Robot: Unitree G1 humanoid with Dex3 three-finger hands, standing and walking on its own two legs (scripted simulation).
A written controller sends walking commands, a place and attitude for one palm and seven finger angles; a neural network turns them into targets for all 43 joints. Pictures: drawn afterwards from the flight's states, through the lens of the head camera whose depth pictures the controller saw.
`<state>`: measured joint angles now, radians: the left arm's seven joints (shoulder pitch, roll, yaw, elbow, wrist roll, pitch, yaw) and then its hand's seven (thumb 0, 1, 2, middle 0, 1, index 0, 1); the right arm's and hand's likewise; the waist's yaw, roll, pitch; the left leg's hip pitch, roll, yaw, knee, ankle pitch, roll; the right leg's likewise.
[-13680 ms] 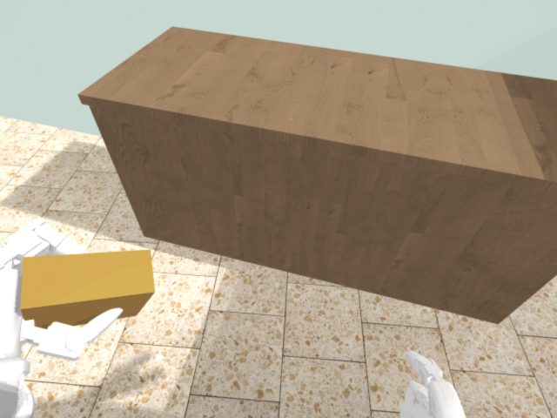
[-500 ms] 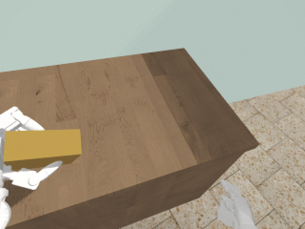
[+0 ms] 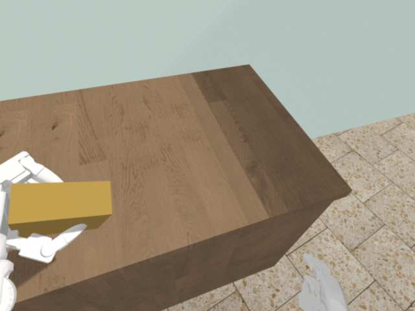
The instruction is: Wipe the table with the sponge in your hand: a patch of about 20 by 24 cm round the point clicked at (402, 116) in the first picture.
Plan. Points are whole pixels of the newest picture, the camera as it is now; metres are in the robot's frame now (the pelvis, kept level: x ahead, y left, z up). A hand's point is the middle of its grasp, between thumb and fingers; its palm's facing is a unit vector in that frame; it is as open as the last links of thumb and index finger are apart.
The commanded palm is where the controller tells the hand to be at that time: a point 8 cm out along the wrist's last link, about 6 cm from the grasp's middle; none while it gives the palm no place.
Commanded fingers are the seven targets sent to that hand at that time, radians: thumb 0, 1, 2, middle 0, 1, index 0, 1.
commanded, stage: come to a stop and stand still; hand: left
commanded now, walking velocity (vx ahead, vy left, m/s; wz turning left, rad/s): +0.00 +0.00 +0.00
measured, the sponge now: (75, 209) +0.23 +0.22 +0.13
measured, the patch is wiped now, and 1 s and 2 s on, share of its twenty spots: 0.00 0.00 0.00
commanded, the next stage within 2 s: look again from close up in 0.92 s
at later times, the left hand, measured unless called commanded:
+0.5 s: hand (32, 198) +0.23 +0.27 +0.16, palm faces +0.41 -0.82 -0.40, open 9.3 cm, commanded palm +0.16 +0.28 +0.17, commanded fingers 0.00 0.10 1.30 -1.20 -1.60 -1.20 -1.60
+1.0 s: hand (46, 203) +0.22 +0.25 +0.15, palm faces +0.37 -0.85 -0.38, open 9.3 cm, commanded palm +0.17 +0.28 +0.17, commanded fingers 0.00 0.10 1.30 -1.20 -1.60 -1.20 -1.60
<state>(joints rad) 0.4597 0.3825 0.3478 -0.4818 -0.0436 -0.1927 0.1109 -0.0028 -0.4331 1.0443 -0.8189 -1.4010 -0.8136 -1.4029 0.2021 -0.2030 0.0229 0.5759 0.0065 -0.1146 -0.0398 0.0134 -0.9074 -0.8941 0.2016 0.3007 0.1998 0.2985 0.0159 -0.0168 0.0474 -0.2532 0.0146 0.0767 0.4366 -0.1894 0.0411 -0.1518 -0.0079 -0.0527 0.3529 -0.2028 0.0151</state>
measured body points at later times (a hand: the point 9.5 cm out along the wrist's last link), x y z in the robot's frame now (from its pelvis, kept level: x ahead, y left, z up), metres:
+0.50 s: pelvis +0.01 +0.00 +0.00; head +0.05 +0.03 +0.44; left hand +0.20 +0.31 +0.18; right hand +0.19 -0.21 -0.08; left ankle +0.03 +0.09 -0.74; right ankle -0.01 -0.13 -0.74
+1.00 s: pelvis +0.01 +0.00 +0.00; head +0.04 +0.03 +0.45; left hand +0.20 +0.29 +0.17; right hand +0.19 -0.22 -0.07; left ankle +0.03 +0.09 -0.74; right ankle -0.01 -0.13 -0.74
